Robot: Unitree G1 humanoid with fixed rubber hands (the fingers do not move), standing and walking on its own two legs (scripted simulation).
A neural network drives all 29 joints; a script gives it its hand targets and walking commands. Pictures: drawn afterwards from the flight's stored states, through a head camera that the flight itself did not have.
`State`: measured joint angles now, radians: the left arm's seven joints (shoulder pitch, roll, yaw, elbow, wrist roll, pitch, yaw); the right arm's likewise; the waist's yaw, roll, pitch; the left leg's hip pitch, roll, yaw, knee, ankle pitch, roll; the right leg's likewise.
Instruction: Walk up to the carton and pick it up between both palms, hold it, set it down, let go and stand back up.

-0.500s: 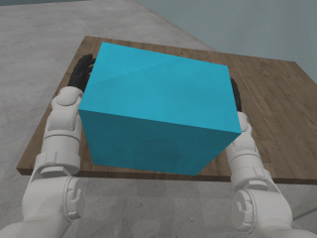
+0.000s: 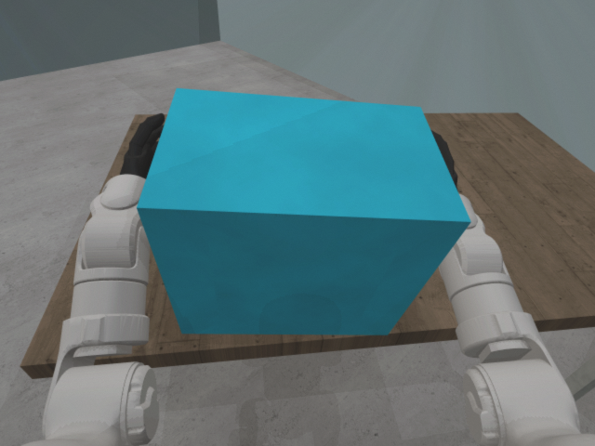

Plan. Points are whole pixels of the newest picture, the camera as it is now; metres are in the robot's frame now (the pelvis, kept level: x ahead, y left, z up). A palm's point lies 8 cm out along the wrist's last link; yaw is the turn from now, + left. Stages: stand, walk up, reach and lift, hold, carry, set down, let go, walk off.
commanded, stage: reach and lift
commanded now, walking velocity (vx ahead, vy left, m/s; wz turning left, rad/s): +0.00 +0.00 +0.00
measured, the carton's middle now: (294, 226) +0.34 -0.02 +0.17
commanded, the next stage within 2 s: hold in 1.48 s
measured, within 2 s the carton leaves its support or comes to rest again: neither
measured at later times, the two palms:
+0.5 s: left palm (126, 168) +0.36 +0.17 +0.24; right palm (446, 174) +0.35 -0.21 +0.24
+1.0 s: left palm (105, 134) +0.36 +0.18 +0.28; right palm (450, 122) +0.36 -0.20 +0.30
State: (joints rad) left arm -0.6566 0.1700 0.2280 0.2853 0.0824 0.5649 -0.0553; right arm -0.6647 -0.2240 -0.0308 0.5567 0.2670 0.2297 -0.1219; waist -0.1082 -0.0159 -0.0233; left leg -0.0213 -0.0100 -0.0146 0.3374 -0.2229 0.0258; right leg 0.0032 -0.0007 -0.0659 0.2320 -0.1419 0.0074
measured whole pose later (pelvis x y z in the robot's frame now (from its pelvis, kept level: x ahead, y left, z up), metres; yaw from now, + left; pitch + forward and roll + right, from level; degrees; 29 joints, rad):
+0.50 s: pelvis -0.04 -0.01 +0.00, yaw +0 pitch -3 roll -1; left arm -0.86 0.24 0.25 0.48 0.04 0.68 -0.03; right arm -0.88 -0.21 -0.11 0.77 0.27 0.36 -0.09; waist -0.09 -0.05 -0.10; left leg -0.14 0.00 -0.02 0.36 -0.17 0.00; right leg -0.13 0.01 -0.07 0.28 -0.10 -0.02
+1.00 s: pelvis -0.03 -0.02 +0.00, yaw -1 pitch +0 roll -1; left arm -0.99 0.29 0.25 0.59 -0.02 0.80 0.00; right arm -1.10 -0.29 -0.02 0.89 0.37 0.55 -0.14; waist -0.05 -0.02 -0.19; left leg -0.19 0.01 -0.02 0.37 -0.18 0.00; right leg -0.17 0.02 -0.05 0.27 -0.10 -0.02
